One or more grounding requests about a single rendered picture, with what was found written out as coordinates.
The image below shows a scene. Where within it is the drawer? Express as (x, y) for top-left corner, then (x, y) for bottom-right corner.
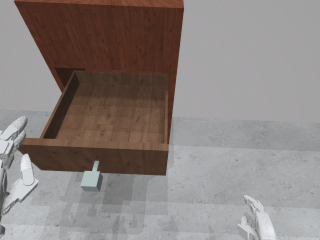
(17, 70), (169, 176)

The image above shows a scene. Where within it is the handle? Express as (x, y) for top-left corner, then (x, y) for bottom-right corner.
(80, 160), (103, 192)

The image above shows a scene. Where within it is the cabinet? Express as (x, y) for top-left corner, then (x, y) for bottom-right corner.
(14, 0), (184, 145)

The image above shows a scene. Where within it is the robot left hand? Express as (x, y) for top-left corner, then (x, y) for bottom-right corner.
(0, 115), (39, 222)

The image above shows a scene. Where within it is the robot right hand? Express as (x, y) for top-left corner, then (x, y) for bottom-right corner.
(237, 195), (278, 240)

